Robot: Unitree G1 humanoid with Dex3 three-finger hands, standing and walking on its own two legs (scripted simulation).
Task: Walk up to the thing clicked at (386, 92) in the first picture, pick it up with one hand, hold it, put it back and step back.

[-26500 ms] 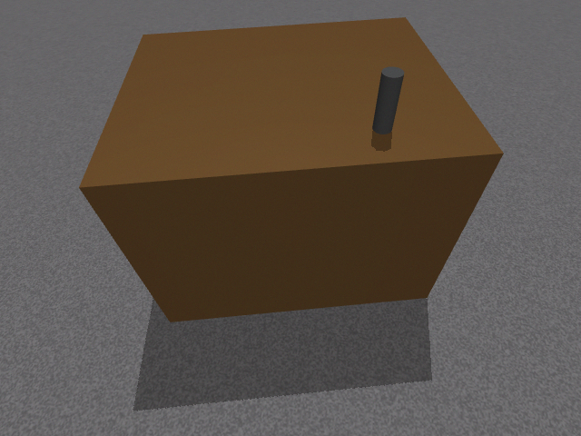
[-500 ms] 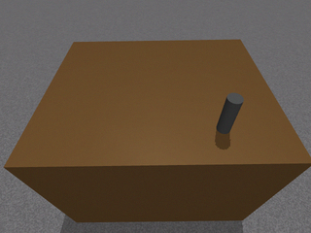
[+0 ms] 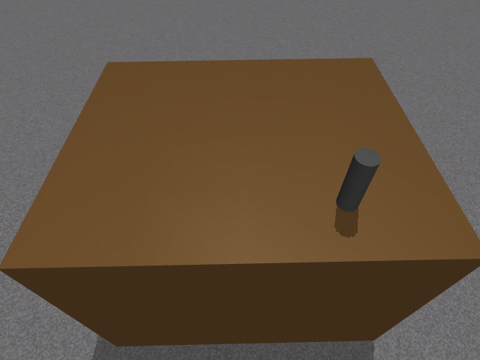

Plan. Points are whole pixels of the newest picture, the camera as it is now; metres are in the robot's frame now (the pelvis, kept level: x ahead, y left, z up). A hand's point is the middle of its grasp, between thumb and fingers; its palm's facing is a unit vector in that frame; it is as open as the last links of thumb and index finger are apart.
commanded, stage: home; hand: right
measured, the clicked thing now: (356, 182) +0.46 -0.20 -0.01
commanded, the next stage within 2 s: stand in 0.32 s
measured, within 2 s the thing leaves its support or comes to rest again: neither
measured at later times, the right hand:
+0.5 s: hand out of the picture +0.07 -0.25 -0.15, palm faces -0.02 +0.94 -0.35, open 17.0 cm
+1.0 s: hand out of the picture +0.07 -0.25 -0.15, palm faces -0.02 +0.94 -0.35, open 7.8 cm
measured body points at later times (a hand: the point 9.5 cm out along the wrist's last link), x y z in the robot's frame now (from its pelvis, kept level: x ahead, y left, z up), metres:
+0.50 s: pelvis +0.00 +0.00 +0.00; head +0.00 +0.01 +0.45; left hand +0.06 +0.31 -0.13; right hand +0.07 -0.30 -0.13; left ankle +0.02 +0.13 -0.75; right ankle -0.01 -0.15 -0.75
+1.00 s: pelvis +0.00 +0.01 +0.00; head +0.01 +0.01 +0.45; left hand +0.07 +0.31 -0.14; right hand +0.07 -0.30 -0.13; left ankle +0.02 +0.13 -0.75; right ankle -0.01 -0.15 -0.75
